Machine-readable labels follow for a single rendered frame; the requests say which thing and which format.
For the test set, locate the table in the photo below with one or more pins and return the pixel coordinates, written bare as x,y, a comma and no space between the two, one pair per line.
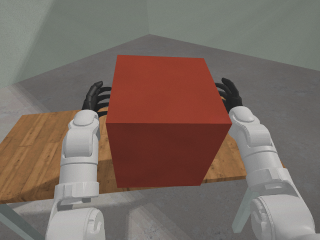
30,158

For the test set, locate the left robot forearm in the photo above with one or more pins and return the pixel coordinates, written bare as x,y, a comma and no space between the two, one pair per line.
79,160

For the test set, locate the right robot upper arm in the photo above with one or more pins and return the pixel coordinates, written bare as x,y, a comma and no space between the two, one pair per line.
281,217

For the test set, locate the carton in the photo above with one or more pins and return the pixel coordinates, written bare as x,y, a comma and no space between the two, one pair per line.
165,122

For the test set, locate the left robot hand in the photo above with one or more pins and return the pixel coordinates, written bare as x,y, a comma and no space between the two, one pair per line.
92,99

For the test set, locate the right robot hand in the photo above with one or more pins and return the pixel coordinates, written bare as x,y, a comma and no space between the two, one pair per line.
231,94

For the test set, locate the left robot upper arm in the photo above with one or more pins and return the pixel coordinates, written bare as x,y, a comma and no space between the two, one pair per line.
77,224

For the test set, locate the right robot forearm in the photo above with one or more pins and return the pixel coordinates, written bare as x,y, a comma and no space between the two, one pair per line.
265,173

